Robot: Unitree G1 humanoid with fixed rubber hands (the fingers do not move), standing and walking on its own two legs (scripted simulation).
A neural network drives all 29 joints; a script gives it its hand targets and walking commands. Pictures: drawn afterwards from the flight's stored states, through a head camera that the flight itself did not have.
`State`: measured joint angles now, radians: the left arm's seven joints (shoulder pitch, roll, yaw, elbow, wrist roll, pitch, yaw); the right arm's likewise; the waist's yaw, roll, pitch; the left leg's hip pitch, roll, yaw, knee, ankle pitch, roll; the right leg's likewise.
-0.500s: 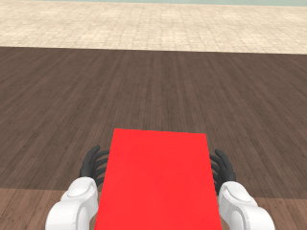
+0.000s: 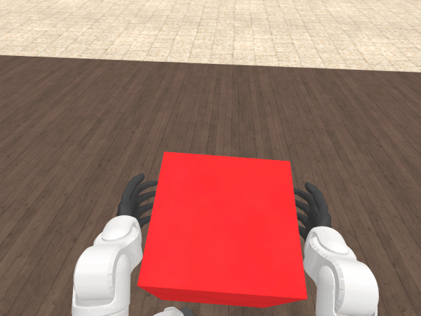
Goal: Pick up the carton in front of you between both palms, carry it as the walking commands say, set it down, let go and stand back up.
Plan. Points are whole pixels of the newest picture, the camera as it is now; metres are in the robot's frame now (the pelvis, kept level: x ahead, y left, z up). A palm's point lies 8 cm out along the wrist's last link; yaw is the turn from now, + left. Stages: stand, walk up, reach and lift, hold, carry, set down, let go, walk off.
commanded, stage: carry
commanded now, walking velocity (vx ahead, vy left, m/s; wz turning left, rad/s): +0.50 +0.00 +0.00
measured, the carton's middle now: (219, 237) +0.26 +0.00 +0.03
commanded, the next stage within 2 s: none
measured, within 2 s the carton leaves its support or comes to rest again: neither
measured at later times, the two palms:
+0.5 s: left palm (148, 88) +0.65 +0.21 +0.10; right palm (262, 92) +0.65 -0.10 +0.10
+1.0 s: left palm (171, 55) +0.99 +0.21 +0.04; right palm (250, 59) +1.01 -0.10 +0.02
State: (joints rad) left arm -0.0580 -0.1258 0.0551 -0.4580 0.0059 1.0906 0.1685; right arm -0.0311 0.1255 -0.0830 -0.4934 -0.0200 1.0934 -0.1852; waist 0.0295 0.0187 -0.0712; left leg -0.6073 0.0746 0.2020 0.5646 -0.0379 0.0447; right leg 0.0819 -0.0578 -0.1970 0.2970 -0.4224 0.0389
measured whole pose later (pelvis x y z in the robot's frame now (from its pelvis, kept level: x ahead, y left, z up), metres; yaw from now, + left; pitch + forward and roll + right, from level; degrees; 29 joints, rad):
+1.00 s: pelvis +0.67 +0.04 -0.04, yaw +1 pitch +7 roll +1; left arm -0.37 -0.17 0.22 -0.16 -0.01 0.88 0.18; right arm -0.34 0.15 -0.27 -0.16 -0.02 0.87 -0.19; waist 0.07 0.00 0.04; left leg -0.63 0.03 0.06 0.65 -0.07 0.06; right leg -0.19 0.04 -0.11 0.51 -0.33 -0.08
